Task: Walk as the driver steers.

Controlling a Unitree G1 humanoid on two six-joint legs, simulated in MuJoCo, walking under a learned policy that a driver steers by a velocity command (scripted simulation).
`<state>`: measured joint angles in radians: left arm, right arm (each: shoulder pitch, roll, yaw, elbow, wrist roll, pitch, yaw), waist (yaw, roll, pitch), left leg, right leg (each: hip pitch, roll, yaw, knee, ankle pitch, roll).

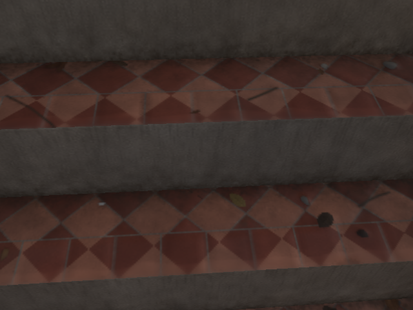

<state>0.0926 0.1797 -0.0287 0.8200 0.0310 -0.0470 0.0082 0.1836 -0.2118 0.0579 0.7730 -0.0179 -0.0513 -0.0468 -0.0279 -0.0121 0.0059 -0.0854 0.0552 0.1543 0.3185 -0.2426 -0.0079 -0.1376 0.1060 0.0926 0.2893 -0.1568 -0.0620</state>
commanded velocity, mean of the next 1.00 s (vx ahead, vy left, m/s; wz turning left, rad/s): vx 0.50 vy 0.00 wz -0.01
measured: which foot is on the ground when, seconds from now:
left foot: down 0.00-1.00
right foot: down 0.00-1.00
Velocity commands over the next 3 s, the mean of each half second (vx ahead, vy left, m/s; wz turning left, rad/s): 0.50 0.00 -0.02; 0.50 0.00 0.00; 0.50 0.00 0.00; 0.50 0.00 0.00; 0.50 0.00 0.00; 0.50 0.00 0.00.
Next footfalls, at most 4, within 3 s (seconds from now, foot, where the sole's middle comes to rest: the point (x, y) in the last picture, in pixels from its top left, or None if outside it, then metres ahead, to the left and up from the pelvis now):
none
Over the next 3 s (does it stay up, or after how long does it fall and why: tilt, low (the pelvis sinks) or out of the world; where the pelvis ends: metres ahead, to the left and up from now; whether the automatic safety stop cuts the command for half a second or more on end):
stays up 0.00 0.03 0.00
